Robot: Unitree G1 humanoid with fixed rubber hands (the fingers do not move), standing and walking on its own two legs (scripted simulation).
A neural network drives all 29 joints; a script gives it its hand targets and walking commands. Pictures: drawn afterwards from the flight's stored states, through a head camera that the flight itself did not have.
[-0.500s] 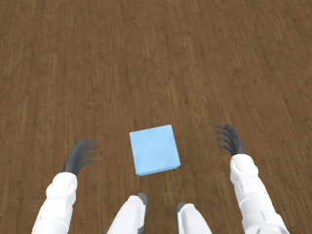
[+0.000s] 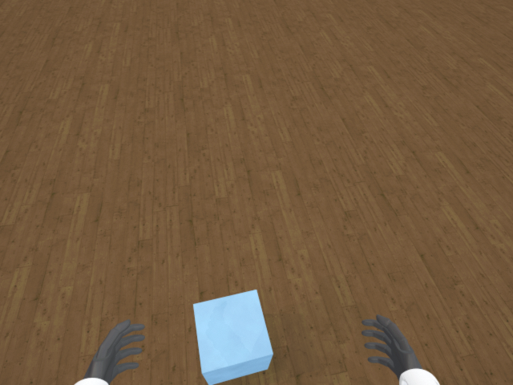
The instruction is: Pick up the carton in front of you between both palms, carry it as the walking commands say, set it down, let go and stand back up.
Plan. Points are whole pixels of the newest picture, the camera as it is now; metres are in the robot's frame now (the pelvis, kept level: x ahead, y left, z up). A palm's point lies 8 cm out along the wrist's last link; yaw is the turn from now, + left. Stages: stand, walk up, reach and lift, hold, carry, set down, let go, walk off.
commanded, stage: let go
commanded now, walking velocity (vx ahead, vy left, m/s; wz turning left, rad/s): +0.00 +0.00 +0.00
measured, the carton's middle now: (232, 338) +0.35 +0.05 -0.65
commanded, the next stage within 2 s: stand in 0.36 s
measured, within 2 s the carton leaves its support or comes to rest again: neither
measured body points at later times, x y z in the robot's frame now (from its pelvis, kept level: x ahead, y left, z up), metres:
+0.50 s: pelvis -0.01 +0.02 -0.01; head -0.02 +0.03 +0.44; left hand +0.15 +0.28 -0.09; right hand +0.14 -0.25 -0.08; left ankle +0.00 +0.13 -0.74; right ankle -0.05 -0.11 -0.74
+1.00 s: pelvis -0.01 +0.04 +0.00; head -0.02 +0.06 +0.45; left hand +0.09 +0.32 -0.12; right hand +0.10 -0.24 -0.10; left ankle +0.00 +0.13 -0.74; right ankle -0.05 -0.11 -0.74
